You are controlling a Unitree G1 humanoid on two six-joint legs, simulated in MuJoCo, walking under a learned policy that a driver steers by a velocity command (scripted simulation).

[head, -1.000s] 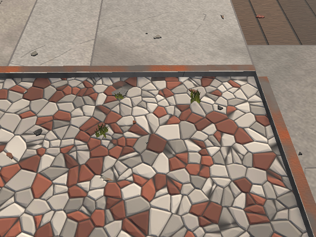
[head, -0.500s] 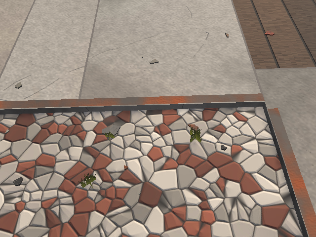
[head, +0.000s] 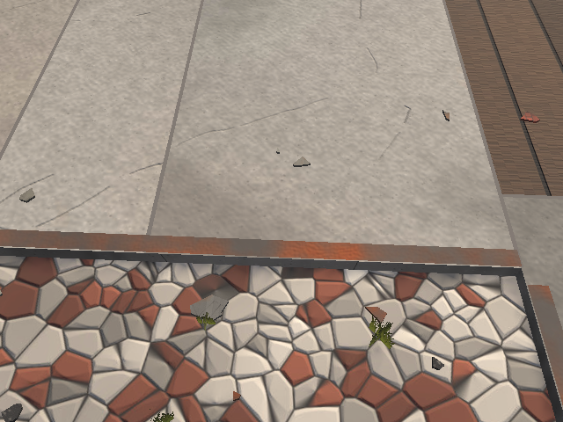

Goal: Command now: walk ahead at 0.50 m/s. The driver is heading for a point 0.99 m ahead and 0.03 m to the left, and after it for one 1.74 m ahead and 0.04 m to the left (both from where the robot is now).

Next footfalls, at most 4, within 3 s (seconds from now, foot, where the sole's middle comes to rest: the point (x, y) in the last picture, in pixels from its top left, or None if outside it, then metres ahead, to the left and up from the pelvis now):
0.48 right None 0.45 -0.14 -0.76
0.94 left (264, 347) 0.63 0.08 -0.76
1.24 right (359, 379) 0.56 -0.15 -0.76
1.52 left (251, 283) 0.79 0.12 -0.74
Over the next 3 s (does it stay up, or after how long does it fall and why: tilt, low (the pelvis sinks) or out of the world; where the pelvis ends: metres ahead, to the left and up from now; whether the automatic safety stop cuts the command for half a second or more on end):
stays up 0.96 -0.02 0.06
